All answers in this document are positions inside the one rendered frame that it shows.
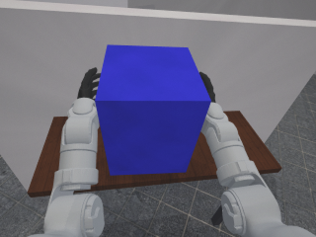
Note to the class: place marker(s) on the right robot forearm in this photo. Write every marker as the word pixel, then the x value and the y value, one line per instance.
pixel 234 168

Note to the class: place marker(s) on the table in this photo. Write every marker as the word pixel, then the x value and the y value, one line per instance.
pixel 201 167

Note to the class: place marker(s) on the left robot forearm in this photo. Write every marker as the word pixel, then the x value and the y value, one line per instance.
pixel 78 151

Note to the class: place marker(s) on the robot left upper arm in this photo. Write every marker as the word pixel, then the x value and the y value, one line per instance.
pixel 74 216

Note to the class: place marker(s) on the robot right upper arm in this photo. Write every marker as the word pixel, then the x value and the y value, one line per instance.
pixel 252 211

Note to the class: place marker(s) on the carton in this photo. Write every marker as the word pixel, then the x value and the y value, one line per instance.
pixel 151 104

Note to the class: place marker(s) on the robot left hand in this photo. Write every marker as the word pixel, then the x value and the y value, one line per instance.
pixel 87 84

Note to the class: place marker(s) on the robot right hand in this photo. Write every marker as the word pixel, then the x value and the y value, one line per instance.
pixel 208 86

